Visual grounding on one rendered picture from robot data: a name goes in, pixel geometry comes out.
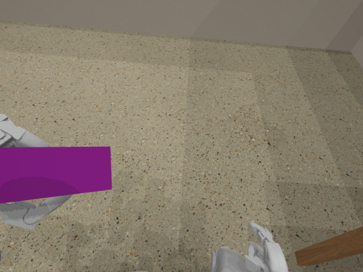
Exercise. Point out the table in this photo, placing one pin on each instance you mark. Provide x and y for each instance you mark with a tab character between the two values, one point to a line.
341	246

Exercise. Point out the robot left hand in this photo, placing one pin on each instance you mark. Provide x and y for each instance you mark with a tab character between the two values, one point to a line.
22	213

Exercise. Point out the sponge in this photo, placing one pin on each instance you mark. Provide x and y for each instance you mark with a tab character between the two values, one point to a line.
41	172

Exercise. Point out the robot right hand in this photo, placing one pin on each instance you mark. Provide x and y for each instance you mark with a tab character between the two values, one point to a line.
269	259

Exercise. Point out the right robot thigh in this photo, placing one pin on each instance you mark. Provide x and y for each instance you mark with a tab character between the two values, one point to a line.
227	260

